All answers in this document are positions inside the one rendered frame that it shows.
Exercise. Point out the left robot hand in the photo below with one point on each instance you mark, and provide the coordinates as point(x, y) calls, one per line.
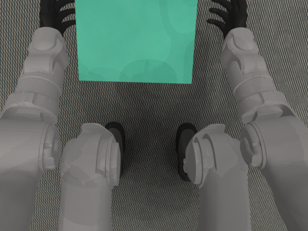
point(51, 16)

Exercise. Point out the robot left thigh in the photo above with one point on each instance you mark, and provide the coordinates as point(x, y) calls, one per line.
point(86, 196)

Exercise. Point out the right robot hand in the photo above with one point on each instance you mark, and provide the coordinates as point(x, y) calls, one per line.
point(235, 16)

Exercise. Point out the carton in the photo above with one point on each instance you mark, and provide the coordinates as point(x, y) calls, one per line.
point(150, 41)

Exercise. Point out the robot left forearm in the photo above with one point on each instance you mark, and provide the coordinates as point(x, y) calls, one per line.
point(40, 83)

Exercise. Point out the robot right shin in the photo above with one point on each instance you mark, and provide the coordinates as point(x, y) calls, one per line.
point(210, 129)

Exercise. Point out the left robot upper arm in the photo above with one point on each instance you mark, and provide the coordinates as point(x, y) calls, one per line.
point(27, 150)

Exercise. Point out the right robot upper arm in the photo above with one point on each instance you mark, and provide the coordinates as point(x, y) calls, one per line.
point(278, 147)

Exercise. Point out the robot right forearm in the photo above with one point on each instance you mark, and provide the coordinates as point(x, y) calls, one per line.
point(251, 84)

